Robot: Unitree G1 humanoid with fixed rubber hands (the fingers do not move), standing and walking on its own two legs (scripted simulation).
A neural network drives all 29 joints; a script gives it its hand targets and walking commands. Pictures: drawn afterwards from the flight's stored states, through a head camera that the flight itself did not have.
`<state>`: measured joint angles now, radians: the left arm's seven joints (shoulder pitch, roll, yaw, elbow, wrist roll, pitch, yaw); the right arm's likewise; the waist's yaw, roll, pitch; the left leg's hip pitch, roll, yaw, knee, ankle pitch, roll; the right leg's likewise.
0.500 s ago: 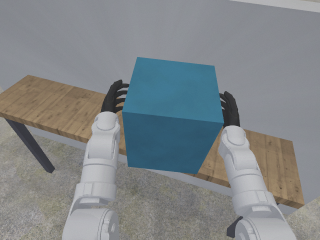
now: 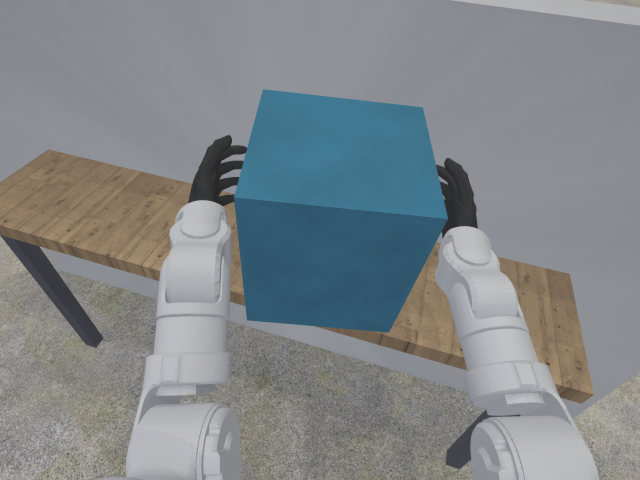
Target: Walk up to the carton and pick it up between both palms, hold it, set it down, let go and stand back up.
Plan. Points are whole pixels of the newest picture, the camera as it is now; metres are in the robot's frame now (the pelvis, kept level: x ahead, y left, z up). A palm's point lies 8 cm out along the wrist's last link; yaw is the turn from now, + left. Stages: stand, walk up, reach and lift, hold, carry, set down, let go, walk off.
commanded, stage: reach and lift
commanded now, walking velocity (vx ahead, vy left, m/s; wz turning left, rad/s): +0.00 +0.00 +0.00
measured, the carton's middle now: (330, 219) +0.42 -0.01 +0.11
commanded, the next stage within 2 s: hold in 0.86 s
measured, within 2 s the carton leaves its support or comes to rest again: neither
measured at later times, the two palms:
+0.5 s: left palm (203, 197) +0.38 +0.14 +0.18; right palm (456, 217) +0.36 -0.16 +0.16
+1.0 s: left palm (192, 191) +0.37 +0.15 +0.20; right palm (454, 206) +0.36 -0.15 +0.18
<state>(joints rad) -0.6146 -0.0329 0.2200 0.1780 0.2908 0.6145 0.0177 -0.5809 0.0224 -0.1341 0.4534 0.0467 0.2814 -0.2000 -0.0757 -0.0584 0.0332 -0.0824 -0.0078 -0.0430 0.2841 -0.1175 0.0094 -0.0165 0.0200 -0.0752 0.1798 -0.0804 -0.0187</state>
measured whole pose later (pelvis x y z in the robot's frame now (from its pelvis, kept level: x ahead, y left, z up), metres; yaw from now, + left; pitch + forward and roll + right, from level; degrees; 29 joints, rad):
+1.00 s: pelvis +0.01 +0.00 +0.00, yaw +0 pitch -7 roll -1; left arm -0.60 -0.04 0.22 -0.06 0.33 0.80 -0.01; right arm -0.58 -0.02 -0.05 0.31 0.16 0.39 -0.24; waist -0.08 -0.08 0.07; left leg -0.02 -0.01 -0.04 0.26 -0.12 0.01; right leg 0.05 0.02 -0.08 0.14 -0.08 -0.02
